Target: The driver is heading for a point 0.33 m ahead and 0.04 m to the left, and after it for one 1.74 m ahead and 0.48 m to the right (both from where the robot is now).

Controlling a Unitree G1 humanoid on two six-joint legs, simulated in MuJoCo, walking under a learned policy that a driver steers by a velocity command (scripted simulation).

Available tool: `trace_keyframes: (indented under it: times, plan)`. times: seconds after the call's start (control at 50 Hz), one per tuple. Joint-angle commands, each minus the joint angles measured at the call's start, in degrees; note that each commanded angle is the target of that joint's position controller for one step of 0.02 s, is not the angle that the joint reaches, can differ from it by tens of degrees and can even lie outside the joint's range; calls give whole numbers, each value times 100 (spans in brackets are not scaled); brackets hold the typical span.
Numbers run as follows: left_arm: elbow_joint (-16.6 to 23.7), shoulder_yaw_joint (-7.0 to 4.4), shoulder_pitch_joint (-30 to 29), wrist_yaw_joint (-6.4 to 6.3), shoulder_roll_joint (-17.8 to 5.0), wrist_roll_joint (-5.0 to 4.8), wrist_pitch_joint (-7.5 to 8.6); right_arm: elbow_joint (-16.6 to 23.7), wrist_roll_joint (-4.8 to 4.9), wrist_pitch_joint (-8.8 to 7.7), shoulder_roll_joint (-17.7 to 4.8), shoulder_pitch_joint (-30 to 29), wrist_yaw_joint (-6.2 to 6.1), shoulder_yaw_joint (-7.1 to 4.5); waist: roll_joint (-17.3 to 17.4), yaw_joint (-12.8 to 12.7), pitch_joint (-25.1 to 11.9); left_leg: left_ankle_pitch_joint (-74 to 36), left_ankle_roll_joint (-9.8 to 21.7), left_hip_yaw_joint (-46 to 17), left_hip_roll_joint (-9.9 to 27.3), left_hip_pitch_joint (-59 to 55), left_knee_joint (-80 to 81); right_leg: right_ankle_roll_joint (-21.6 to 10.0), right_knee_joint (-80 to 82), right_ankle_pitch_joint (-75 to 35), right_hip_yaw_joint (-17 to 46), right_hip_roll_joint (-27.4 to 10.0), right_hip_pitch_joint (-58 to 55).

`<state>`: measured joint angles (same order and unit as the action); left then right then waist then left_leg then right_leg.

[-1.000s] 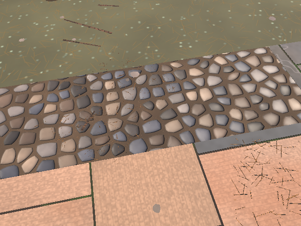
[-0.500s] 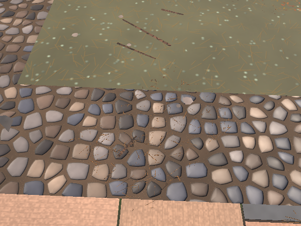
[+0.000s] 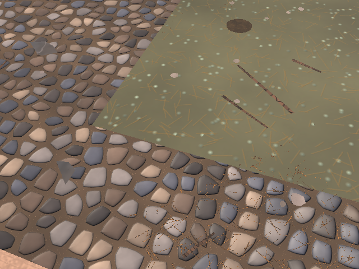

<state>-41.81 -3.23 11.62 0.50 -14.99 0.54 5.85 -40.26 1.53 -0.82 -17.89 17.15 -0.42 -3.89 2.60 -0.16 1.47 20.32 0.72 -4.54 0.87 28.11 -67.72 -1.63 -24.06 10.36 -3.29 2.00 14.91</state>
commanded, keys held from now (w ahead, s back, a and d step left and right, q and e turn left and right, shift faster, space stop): w+q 0.18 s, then e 0.82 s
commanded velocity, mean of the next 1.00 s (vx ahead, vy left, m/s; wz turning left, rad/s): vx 0.21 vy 0.00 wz -0.11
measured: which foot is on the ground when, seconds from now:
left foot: up 0.00-0.30, down 0.32-0.80, up 0.82-1.00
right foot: down 0.00-0.32, up 0.34-0.78, down 0.80-1.00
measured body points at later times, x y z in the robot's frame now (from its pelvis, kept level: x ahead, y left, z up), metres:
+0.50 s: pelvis +0.22 +0.07 +0.00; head +0.26 +0.09 +0.44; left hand +0.26 +0.36 -0.14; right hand +0.42 -0.16 -0.09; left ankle +0.29 +0.17 -0.74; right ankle +0.19 -0.10 -0.66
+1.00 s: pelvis +0.28 +0.03 +0.01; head +0.32 -0.01 +0.45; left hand +0.46 +0.29 -0.08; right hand +0.39 -0.29 -0.12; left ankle +0.30 +0.18 -0.66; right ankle +0.28 -0.06 -0.74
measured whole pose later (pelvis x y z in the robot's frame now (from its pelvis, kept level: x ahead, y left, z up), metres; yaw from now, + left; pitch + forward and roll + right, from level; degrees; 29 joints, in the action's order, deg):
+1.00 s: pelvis +0.28 +0.03 +0.01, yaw -12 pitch +3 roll +3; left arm -40.7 -4.2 11.7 -1.2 -17.2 -0.4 -0.7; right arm -45.8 0.0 1.1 -18.0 3.0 -2.4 -5.4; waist 1.5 -0.8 3.1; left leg 23.5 -3.4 -1.3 -0.4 30.9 -61.5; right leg -3.2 -26.4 11.6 2.2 1.1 17.4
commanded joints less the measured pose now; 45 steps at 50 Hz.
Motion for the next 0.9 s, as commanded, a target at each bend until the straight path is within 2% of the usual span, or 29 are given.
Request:
trace_keyframes:
  times: [0.02, 0.08, 0.14, 0.18, 0.22, 0.26, 0.28, 0.3, 0.32, 0.34, 0.36, 0.38, 0.4, 0.42, 0.44, 0.46, 0.5, 0.54, 0.6, 0.64, 0.72, 0.76, 0.78, 0.8, 0.82, 0.84, 0.86, 0.88, 0.9]
  plan:
    - [158, -180, 89, -15, -664, -35, 96, 552, 12, -20, -283, -157, 32, -107, -834, -69, -25, -326, -78, -168, 543, 1136, 204, -915, 1425, -535, 1379, -1644, -812]
    - [19, -257, 142, -25, -883, -26, 92, 682, -29, -19, -209, -463, 62, -69, -676, -104, 0, -930, -163, -128, 621, 1391, 875, -997, 1545, -1153, 852, -1711, -982]
    - [-70, -274, 138, -43, -988, -45, 35, 740, -18, -85, -150, -864, 164, -30, -613, -240, 65, -1833, -118, 103, 569, 1178, 1874, -838, 1545, -1490, 182, -1548, -1087]
    - [-167, -291, 301, -64, -1076, -77, -12, 852, -21, -120, -81, -1269, 238, 6, -573, -394, 165, -2145, -54, 320, 493, 1024, 2437, -753, 1525, -1535, -102, -1555, -1204]
    - [-326, -279, 530, -53, -1111, -147, -83, 995, -58, -159, 23, -1592, 284, 47, -509, -457, 298, -2024, 41, 449, 314, 683, 2985, -734, 1341, -2313, -178, -1587, -1226]
    - [-470, -288, 636, -39, -1233, -232, -156, 1049, -106, -206, -67, -1557, 313, 3, -655, -291, 173, -1670, 215, 551, 82, 259, 3364, -674, 933, -3403, -121, -1680, -1496]
    - [-502, -302, 579, -46, -1329, -282, -179, 980, -161, -227, -215, -1292, 306, -63, -772, -75, -32, -1579, 325, 633, -74, -183, 3579, -593, 538, -4070, -89, -1644, -1604]
    - [-524, -282, 466, -50, -1332, -322, -200, 766, -211, -246, -409, -653, 280, -167, -748, 334, -395, -2027, 472, 717, -219, -1070, 4020, -438, -163, -4417, -155, -1471, -1548]
    - [-549, -210, 537, -49, -1167, -289, -178, 565, -269, -243, -709, -55, 204, -275, -635, 634, -782, -3195, 607, 628, -91, -2278, 4212, -195, -1068, -3974, -260, -1197, -984]
    - [-345, -14, 685, -9, -683, -4, -117, 476, -447, -202, -1258, 619, 76, -353, 437, 698, -1745, -6362, 1125, -777, 1419, -4314, 3455, 151, -3002, -721, -276, -695, 544]
    - [-556, 135, 1617, 66, -382, -68, -111, 594, -465, -161, -1230, 476, 71, -250, 1192, 361, -3030, -7064, 2167, -2486, 2813, -5354, 3561, 415, -4670, 3282, 652, -60, 1572]
    - [-719, -75, 1209, 53, -1080, -259, -172, 603, -353, -105, -905, 425, 108, -222, 369, 676, -2972, -6257, 1922, -1916, 2382, -4636, 3843, 421, -4930, 3097, 1190, -296, 1548]
    - [-507, -94, 709, 29, -1055, -364, -231, 528, -255, -120, -748, -8, 132, -153, 397, 493, -1963, -5499, 1647, -1221, 2057, -3968, 4075, 406, -4752, 2822, 958, -491, 2032]
    - [-542, -68, 590, -51, -868, -292, -320, 452, -187, -150, -501, -404, 138, -79, 160, 262, -1341, -4774, 1407, -821, 1757, -3172, 4365, 473, -4380, 2428, 799, -701, 2040]
    - [-606, -93, 664, -128, -825, -202, -452, 419, -187, -175, -329, -738, 148, -36, 257, 47, -971, -4204, 1283, -468, 1579, -2369, 4681, 561, -4134, 2072, 738, -819, 1674]
    - [-688, -101, 901, -176, -744, -175, -589, 374, -276, -206, -315, -972, 151, -41, 385, -158, -858, -3922, 1257, -152, 1470, -1622, 4991, 657, -4156, 1678, 638, -802, 1059]
    - [-661, -145, 1079, -272, -668, -150, -746, 347, -373, -270, -355, -1341, 115, -71, 508, -339, -738, -3536, 1355, 217, 1481, -1069, 5299, 762, -4138, 1342, 502, -712, 777]
    - [-486, -182, 833, -319, -672, -127, -812, 237, -358, -276, -396, -1387, 25, -97, 496, -296, -602, -2985, 1369, 403, 1572, -1066, 5439, 739, -3848, 1064, 523, -780, 1013]
    - [-216, -174, 344, -259, -611, -98, -845, 66, -307, -190, -470, -1305, -127, -135, 401, -133, -512, -2018, 1331, 559, 1654, -1300, 5553, 642, -3163, 649, 485, -904, 1161]
    - [-74, -170, 135, -189, -602, -97, -864, -6, -281, -111, -563, -1302, -177, -169, 367, -61, -485, -1804, 1328, 628, 1746, -1427, 5544, 576, -2784, 639, 381, -897, 1092]
    - [156, -215, -55, -47, -679, -104, -919, -144, -166, 29, -733, -1245, -147, -239, 353, 0, -458, -1985, 1220, 688, 1955, -1852, 5195, 376, -2087, 948, 131, -784, 911]
    - [176, -240, 96, 18, -656, -105, -924, -195, -54, 83, -791, -1333, -141, -268, 334, -146, -495, -2167, 978, 832, 1906, -1964, 4751, 187, -1288, 661, -82, -630, 514]
    - [138, -272, 249, 25, -692, -87, -911, -262, -1, 107, -728, -1267, -141, -264, 238, -222, -520, -1984, 739, 994, 1741, -1883, 4374, 43, -712, 195, -157, -472, 141]
    - [110, -365, 420, -20, -955, -48, -890, -414, -25, 129, -540, -926, -125, -235, -280, -200, -480, -1427, 320, 1296, 1355, -1615, 3614, -189, -49, -822, 228, -502, -290]
    - [201, -541, 569, -143, -1700, -52, -858, -280, -286, 117, -247, -889, -90, -157, -1961, -10, -517, 452, -280, 1825, 575, -239, 1894, -768, 143, -3285, 2021, -1807, -1148]
    - [329, -513, 564, -104, -1815, 120, -752, -2, -316, 116, -286, -1508, -136, -149, -2171, -289, -590, 1991, -514, 996, -173, 859, 615, -1864, 387, -3506, 3257, -2486, -1140]
    - [340, -458, 565, -42, -1587, 143, -615, -8, -231, 133, -486, -1709, -145, -208, -1360, -384, -767, 1828, -437, 376, -84, 1021, -15, -1878, 428, -3274, 2909, -2279, -1208]
    - [350, -438, 327, -59, -1486, 66, -519, -39, -134, 142, -457, -1653, -161, -220, -1129, -214, -720, 1302, -344, 202, 6, 1147, -52, -1580, 364, -2988, 2474, -1991, -1236]
    - [400, -401, 50, -92, -1306, -55, -500, -166, -149, 150, -469, -1525, -206, -241, -837, -87, -711, 903, -328, 118, 88, 1184, 106, -1298, 312, -2729, 2219, -1773, -1235]
Next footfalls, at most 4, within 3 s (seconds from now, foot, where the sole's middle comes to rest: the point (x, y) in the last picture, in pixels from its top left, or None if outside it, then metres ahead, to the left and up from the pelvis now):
0.32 left None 0.33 0.18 -0.78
0.80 right None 0.32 -0.07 -0.78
1.28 left None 0.39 0.15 -0.78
1.66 right None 0.25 -0.08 -0.78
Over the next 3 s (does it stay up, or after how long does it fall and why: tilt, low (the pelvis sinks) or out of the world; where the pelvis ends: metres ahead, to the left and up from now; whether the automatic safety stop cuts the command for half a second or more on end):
stays up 0.80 -0.23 0.01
